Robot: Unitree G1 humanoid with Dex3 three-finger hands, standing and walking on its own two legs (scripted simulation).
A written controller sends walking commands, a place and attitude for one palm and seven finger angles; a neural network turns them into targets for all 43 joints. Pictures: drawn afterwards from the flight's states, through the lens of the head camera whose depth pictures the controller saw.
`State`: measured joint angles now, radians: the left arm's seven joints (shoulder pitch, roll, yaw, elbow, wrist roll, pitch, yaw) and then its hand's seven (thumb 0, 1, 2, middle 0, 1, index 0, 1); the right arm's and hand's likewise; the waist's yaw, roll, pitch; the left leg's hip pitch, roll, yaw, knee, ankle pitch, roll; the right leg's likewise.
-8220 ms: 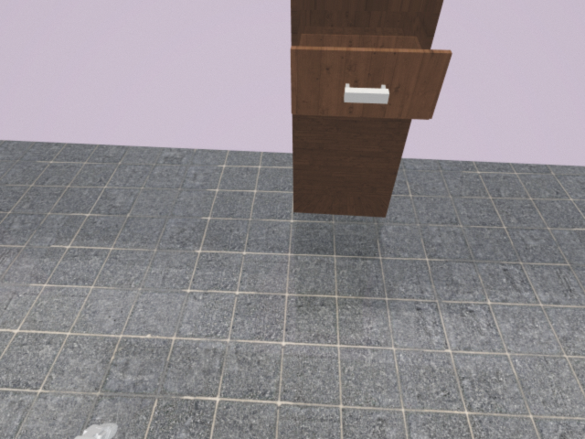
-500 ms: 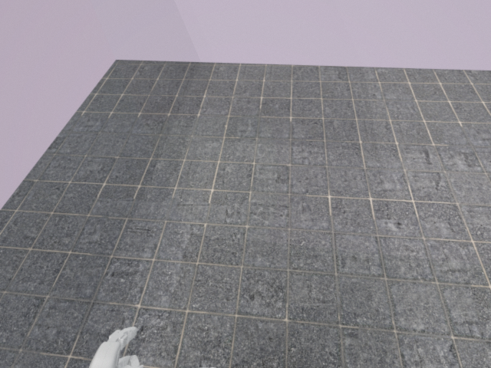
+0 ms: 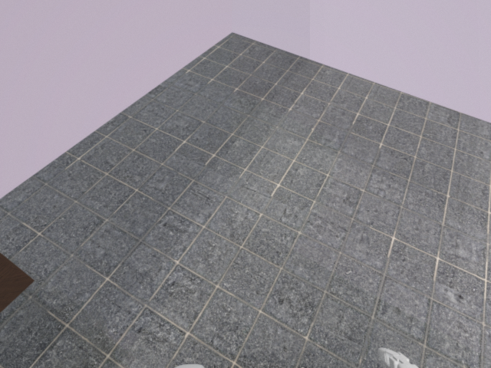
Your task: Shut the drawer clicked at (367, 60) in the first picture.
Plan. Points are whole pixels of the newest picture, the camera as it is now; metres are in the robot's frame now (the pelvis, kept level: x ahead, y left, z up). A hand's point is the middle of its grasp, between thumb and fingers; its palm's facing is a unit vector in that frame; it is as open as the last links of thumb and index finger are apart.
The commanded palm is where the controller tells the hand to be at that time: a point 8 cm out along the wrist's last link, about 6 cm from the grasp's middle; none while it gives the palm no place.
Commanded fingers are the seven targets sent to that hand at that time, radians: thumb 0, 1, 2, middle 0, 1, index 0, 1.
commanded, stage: turn to face it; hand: left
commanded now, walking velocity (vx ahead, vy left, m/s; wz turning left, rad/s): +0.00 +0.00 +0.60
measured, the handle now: out of the picture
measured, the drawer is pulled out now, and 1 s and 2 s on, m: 0.28 0.28 0.28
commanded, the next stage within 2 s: take the last steps up to it in 1.66 s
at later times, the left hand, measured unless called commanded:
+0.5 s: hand out of the picture +0.07 +0.18 -0.12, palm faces +0.28 -0.91 -0.29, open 7.4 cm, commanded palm none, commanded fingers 0.00 0.90 0.90 -0.20 -0.30 -0.20 -0.30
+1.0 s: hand out of the picture -0.10 +0.21 -0.16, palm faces +0.60 -0.75 -0.27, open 7.4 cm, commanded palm none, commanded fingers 0.00 0.90 0.90 -0.20 -0.30 -0.20 -0.30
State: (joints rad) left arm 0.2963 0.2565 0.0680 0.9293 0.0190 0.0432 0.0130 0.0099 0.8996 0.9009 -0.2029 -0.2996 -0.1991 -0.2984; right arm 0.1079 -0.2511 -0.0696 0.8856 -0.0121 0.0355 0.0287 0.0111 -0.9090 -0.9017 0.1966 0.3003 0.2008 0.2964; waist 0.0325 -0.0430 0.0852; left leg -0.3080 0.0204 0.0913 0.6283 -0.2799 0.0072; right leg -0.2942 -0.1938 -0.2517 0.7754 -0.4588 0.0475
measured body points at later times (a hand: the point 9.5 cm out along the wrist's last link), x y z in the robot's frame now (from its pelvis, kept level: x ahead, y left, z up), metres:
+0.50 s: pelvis +0.01 -0.04 +0.01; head +0.05 -0.06 +0.46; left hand +0.06 +0.23 -0.10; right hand +0.13 -0.28 -0.15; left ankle -0.03 +0.09 -0.67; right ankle +0.04 -0.14 -0.72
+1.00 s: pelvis -0.01 +0.00 +0.01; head +0.01 +0.04 +0.46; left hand -0.13 +0.25 -0.14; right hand +0.24 -0.15 -0.11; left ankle -0.05 +0.09 -0.72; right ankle +0.06 -0.14 -0.64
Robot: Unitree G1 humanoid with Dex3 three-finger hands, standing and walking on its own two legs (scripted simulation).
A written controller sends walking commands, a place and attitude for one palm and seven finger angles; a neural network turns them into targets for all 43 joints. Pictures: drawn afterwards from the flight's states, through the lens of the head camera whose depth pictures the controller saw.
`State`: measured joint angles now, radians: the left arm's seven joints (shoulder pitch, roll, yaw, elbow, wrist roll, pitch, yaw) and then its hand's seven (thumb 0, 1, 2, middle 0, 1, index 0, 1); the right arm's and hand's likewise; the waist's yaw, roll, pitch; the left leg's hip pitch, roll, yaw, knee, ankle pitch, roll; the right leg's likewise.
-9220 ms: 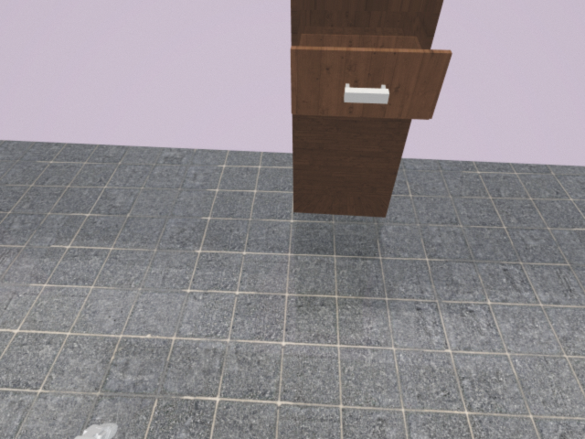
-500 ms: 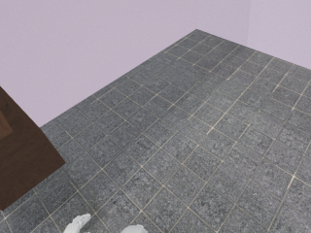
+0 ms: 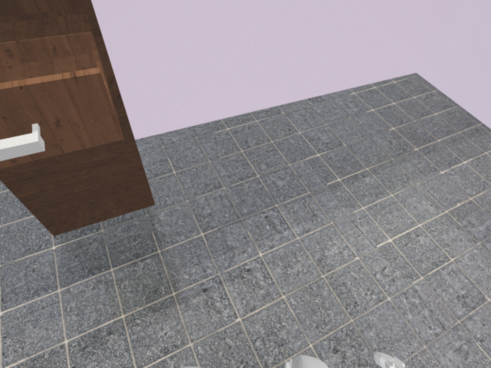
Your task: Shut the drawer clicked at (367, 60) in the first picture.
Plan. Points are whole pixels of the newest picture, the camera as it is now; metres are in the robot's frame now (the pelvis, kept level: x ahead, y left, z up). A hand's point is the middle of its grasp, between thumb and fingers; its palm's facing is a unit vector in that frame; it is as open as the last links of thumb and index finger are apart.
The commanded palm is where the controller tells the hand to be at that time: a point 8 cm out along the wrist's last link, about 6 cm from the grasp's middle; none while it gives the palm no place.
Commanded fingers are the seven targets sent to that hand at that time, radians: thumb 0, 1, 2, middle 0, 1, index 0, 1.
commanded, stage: turn to face it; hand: left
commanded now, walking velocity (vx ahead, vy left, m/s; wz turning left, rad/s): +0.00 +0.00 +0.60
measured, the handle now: (9, 140) +0.47 +0.50 +0.03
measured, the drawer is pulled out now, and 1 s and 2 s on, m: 0.28 0.28 0.28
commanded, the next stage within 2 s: take the last steps up to it in 0.66 s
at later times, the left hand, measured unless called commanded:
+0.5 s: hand out of the picture +0.03 +0.16 -0.13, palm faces +0.29 -0.91 -0.30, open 7.4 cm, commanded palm none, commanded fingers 0.00 0.90 0.90 -0.20 -0.30 -0.20 -0.30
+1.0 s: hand out of the picture -0.08 +0.17 -0.16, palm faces +0.48 -0.85 -0.21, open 7.4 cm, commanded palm none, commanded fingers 0.00 0.90 0.90 -0.20 -0.30 -0.20 -0.30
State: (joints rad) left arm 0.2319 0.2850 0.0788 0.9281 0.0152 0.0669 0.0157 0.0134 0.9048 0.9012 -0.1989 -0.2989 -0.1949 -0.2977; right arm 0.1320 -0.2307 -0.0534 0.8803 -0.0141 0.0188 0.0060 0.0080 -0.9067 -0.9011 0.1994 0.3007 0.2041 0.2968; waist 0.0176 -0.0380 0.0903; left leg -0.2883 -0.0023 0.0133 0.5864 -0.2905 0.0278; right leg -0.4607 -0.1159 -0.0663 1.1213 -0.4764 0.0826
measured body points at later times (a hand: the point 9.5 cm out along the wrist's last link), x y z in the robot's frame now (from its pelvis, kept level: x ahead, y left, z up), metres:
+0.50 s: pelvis +0.00 -0.06 +0.01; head +0.03 -0.09 +0.46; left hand +0.02 +0.20 -0.11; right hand +0.12 -0.30 -0.15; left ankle -0.06 +0.09 -0.64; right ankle +0.03 -0.15 -0.73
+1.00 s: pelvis -0.01 -0.01 +0.01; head -0.01 -0.01 +0.46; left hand -0.11 +0.22 -0.14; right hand +0.17 -0.19 -0.13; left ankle -0.07 +0.07 -0.73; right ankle +0.05 -0.14 -0.67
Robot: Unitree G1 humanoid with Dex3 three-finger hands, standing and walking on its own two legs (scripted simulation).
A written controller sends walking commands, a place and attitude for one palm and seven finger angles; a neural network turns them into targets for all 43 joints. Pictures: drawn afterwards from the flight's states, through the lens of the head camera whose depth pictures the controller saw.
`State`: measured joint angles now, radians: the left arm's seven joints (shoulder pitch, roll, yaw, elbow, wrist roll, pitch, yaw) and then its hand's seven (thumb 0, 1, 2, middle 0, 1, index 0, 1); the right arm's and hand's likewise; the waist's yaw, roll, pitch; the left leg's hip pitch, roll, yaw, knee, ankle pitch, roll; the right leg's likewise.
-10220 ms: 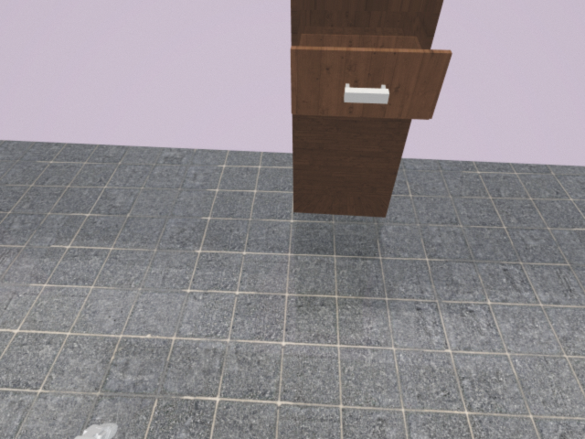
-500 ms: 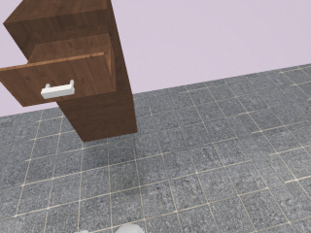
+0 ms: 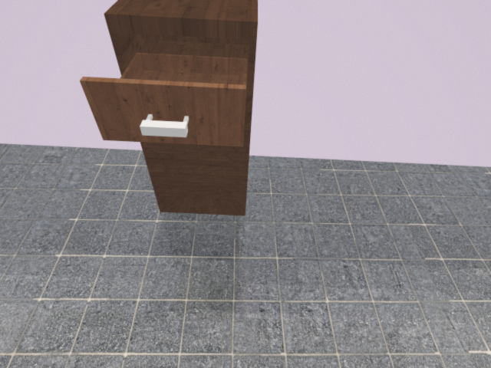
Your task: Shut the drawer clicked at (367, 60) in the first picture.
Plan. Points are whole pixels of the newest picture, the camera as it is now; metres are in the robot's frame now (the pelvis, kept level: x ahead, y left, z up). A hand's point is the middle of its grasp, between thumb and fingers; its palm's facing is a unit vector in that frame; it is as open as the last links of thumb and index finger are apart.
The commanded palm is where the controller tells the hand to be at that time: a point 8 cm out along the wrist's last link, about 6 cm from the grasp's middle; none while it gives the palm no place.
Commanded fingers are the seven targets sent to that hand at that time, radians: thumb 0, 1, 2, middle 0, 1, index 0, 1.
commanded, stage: take the last steps up to it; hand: left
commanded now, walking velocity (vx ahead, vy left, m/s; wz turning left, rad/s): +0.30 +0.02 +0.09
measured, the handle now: (166, 123) +0.65 +0.26 +0.02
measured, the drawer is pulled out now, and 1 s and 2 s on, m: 0.28 0.28 0.28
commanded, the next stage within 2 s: come to a stop and stand still in 0.98 s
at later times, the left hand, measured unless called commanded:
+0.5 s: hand out of the picture +0.03 +0.12 -0.16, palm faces +0.16 -0.97 -0.18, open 7.4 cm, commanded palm none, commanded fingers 0.00 0.90 0.90 -0.20 -0.30 -0.20 -0.30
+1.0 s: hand (152, 273) +0.33 +0.24 -0.16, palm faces +0.09 -0.97 -0.22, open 7.4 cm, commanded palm none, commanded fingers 0.00 0.90 0.90 -0.20 -0.30 -0.20 -0.30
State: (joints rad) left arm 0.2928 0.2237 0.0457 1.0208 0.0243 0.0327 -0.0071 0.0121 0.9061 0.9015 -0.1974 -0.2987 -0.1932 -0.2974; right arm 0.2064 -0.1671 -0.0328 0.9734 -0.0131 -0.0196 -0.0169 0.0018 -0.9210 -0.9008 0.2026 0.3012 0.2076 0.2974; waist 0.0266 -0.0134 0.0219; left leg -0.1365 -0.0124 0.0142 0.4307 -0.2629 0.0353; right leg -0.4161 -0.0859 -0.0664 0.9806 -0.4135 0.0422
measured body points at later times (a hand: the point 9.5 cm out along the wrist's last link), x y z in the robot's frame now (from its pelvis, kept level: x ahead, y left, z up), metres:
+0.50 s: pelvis +0.11 -0.03 +0.01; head +0.10 -0.05 +0.46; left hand +0.02 +0.17 -0.14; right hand +0.13 -0.26 -0.16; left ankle +0.18 +0.14 -0.67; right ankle +0.06 -0.12 -0.74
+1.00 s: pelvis +0.27 +0.04 +0.00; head +0.27 +0.03 +0.45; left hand +0.33 +0.29 -0.14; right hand +0.30 -0.19 -0.16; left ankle +0.25 +0.15 -0.74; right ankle +0.34 -0.07 -0.70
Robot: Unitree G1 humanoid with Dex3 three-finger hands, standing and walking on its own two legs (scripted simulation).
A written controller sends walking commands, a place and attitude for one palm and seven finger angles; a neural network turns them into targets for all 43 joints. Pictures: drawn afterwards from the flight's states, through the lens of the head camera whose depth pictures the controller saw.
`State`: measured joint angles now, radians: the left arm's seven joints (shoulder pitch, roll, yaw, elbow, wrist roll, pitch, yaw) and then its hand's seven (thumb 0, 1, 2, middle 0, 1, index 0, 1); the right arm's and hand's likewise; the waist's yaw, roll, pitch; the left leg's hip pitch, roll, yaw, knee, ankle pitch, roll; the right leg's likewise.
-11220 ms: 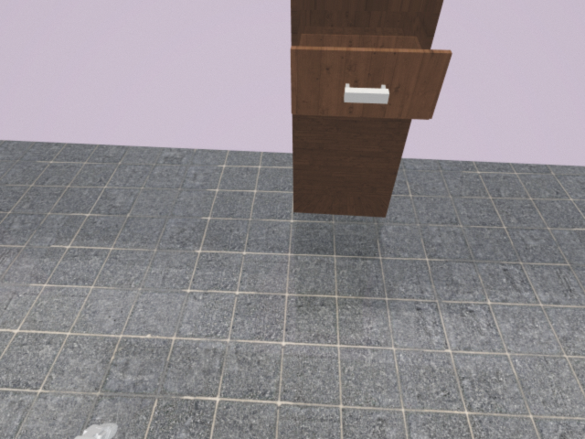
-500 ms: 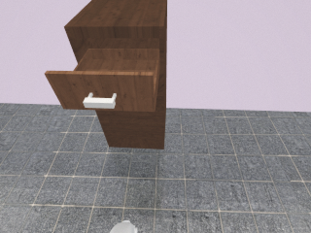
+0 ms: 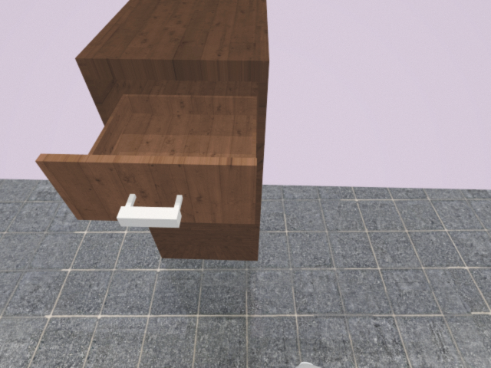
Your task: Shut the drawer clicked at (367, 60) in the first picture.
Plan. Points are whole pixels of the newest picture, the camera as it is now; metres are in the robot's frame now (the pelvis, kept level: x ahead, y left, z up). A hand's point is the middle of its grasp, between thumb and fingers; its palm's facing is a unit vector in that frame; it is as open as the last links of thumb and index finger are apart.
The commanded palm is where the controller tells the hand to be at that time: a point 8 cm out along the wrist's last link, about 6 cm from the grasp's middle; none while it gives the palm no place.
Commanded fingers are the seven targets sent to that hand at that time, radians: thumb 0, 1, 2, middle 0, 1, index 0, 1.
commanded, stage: come to a stop and stand still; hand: left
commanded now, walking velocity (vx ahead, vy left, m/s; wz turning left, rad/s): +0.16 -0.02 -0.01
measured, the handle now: (152, 207) +0.39 +0.21 +0.02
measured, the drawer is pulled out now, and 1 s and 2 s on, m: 0.28 0.28 0.28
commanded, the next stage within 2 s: look again from close up in 1.62 s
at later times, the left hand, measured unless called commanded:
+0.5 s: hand out of the picture +0.12 +0.20 -0.18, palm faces +0.06 -0.97 -0.24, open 7.3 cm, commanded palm none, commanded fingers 0.00 0.90 0.90 -0.20 -0.30 -0.20 -0.30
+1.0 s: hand out of the picture +0.02 +0.16 -0.17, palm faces +0.03 -0.98 -0.20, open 7.4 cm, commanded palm none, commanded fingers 0.00 0.90 0.90 -0.20 -0.30 -0.20 -0.30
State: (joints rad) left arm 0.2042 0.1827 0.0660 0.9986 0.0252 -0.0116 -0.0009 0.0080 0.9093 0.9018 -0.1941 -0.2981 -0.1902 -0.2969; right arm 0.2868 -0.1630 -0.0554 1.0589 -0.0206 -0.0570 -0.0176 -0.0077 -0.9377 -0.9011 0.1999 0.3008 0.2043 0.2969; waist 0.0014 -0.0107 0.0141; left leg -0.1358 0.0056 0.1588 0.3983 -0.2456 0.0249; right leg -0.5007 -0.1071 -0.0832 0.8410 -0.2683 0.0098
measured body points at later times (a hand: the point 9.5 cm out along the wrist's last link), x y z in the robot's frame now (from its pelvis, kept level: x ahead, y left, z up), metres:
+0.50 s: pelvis +0.06 +0.01 -0.01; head +0.09 +0.01 +0.44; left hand +0.12 +0.25 -0.16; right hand +0.12 -0.23 -0.16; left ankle +0.07 +0.12 -0.74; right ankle +0.11 -0.12 -0.74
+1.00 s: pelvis +0.03 -0.02 +0.00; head +0.03 -0.03 +0.45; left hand +0.02 +0.21 -0.16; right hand +0.03 -0.24 -0.17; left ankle +0.07 +0.12 -0.74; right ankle -0.01 -0.12 -0.74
